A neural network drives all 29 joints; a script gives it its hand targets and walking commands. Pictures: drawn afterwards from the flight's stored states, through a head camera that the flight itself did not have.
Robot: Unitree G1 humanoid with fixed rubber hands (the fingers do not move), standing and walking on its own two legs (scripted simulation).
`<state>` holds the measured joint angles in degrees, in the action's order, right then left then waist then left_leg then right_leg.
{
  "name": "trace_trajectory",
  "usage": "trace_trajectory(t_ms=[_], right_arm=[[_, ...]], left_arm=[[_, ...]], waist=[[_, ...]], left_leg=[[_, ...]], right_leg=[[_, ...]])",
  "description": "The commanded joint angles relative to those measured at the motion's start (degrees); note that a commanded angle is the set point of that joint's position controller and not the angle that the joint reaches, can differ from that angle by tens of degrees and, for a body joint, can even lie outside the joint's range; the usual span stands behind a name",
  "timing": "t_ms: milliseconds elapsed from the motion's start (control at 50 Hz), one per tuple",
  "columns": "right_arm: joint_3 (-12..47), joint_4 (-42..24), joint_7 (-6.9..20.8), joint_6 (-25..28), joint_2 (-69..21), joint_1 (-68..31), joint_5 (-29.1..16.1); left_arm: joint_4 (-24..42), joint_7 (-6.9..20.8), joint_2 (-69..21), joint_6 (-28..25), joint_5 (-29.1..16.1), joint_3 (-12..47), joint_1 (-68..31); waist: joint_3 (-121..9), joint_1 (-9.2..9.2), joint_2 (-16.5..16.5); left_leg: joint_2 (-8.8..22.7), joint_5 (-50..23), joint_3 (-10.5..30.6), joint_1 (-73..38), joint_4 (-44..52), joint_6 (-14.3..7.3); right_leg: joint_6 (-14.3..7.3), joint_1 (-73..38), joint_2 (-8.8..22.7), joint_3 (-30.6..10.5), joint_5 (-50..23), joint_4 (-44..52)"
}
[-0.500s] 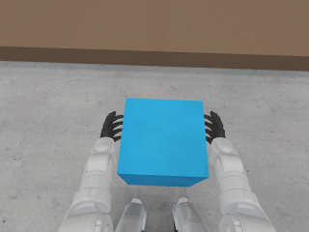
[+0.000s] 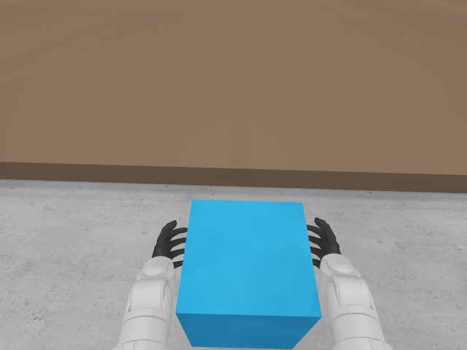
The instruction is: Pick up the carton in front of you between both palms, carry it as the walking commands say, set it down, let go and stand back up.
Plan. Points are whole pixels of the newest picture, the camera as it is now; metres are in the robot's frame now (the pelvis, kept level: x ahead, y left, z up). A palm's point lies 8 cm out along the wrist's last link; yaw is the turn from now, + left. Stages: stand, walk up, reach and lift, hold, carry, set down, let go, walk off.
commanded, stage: reach and lift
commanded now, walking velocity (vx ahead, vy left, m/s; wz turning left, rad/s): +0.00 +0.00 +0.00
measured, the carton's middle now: (244, 278) +0.29 +0.00 -0.07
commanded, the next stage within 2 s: hold in 1.10 s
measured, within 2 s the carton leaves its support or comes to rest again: neither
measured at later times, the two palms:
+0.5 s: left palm (159, 257) +0.28 +0.15 +0.03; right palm (334, 254) +0.28 -0.15 +0.04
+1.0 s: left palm (158, 252) +0.28 +0.15 +0.04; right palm (335, 249) +0.29 -0.15 +0.05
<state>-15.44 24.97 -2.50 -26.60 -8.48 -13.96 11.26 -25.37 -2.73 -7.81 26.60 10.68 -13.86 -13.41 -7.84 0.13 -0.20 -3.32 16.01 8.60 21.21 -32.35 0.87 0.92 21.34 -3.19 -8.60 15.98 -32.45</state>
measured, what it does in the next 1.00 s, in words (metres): stands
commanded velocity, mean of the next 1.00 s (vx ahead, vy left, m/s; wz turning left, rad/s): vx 0.00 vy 0.00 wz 0.00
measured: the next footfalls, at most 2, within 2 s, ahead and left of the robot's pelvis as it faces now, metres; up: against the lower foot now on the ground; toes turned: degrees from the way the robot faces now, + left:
none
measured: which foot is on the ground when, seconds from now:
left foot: down 0.00-1.00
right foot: down 0.00-1.00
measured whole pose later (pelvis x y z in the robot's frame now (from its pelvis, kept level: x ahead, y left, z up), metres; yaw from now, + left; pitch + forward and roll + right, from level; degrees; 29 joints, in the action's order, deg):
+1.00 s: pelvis +0.00 +0.00 +0.01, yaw +0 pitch -4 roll +0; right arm -13.7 17.3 0.0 -38.6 -8.7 -14.8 15.8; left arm -17.0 -0.1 -8.5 39.1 15.5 -12.6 -14.0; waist -1.1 0.1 0.0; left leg -2.3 11.9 8.2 5.4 -21.7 0.6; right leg 0.7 5.4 -2.2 -8.0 11.8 -21.6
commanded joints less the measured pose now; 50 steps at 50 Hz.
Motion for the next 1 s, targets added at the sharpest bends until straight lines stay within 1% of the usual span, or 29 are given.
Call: trace_trajectory(t_ms=[0,40,100,160,200,280,380,520,780,880,980], right_arm=[[35.3,-0.6,15.2,-3.3,-56.7,-25.3,-9.8],[34.1,-0.7,15.5,-5.1,-56.1,-25.0,-9.3],[31.2,0.4,16.1,-6.8,-54.9,-26.1,-8.2],[28.1,2.3,16.7,-7.4,-54.9,-29.0,-6.8],[28.2,2.0,17.1,-7.2,-56.0,-31.9,-6.9],[29.3,1.1,17.4,-6.8,-57.4,-35.7,-7.4],[29.4,1.3,17.5,-6.9,-57.5,-36.3,-7.5],[29.4,0.1,17.3,-7.7,-56.5,-34.1,-7.3],[31.8,-5.8,16.8,-9.6,-55.1,-28.0,-8.7],[32.5,-7.4,16.8,-10.3,-54.7,-26.5,-9.2],[32.9,-8.5,16.8,-10.9,-54.5,-26.2,-9.5]], left_arm=[[3.1,15.2,-56.4,2.8,-10.1,34.6,-27.9],[3.5,15.4,-55.5,4.7,-9.4,33.4,-27.8],[2.4,16.0,-55.0,6.5,-8.0,30.2,-28.5],[0.1,16.8,-55.0,7.1,-6.5,27.2,-31.4],[0.4,17.2,-55.9,6.8,-6.8,27.3,-34.2],[1.5,17.6,-57.1,6.4,-7.4,28.4,-38.2],[1.5,17.6,-57.1,6.6,-7.5,28.6,-38.8],[2.5,17.4,-56.3,7.5,-7.3,28.6,-36.4],[8.4,16.7,-55.3,9.3,-8.8,31.1,-30.3],[10.1,16.6,-55.1,10.0,-9.3,31.7,-28.8],[11.4,16.5,-54.9,10.7,-9.6,32.1,-28.5]], waist=[[-12.4,-0.15,0.2],[-8.6,-0.12,0.1],[-3.8,-0.19,0.0],[-1.0,-0.26,0.0],[-2.2,-0.12,0.0],[-5.9,-0.06,0.0],[-7.1,-0.1,0.2],[-7.5,-0.15,0.2],[-7.6,-0.04,0.3],[-7.4,0.0,0.3],[-6.8,-0.01,0.3]], left_leg=[[-2.1,-17.4,-3.5,-11.9,7.2,0.3],[-2.1,-14.7,-3.8,-12.5,9.0,0.2],[-1.9,-9.2,-4.1,-12.0,10.4,-0.2],[-1.7,-4.5,-4.6,-11.0,10.7,-0.5],[-1.6,-3.4,-4.8,-11.4,10.3,-0.6],[-1.6,-4.0,-4.9,-12.4,9.8,-0.6],[-1.7,-4.0,-5.0,-13.2,10.2,-0.4],[-1.9,-8.2,-5.0,-15.2,11.0,-0.1],[-2.3,-16.3,-4.4,-18.4,12.3,0.4],[-2.4,-18.0,-4.2,-19.2,12.7,0.5],[-2.4,-18.0,-4.2,-19.5,12.9,0.5]], right_leg=[[0.3,-12.3,-2.2,3.6,-18.0,7.0],[0.2,-12.7,-2.1,3.7,-15.6,8.7],[0.0,-12.3,-1.9,4.0,-10.1,10.3],[-0.3,-11.2,-1.7,4.5,-5.1,10.8],[-0.5,-11.4,-1.6,4.7,-3.9,10.5],[-0.4,-12.8,-1.6,4.9,-4.7,9.9],[-0.3,-13.7,-1.6,5.1,-4.9,10.0],[0.0,-15.2,-1.9,5.1,-8.8,11.0],[0.3,-18.7,-2.5,4.7,-16.8,12.3],[0.4,-19.4,-2.6,4.5,-18.4,12.6],[0.4,-19.7,-2.6,4.4,-18.4,13.0]])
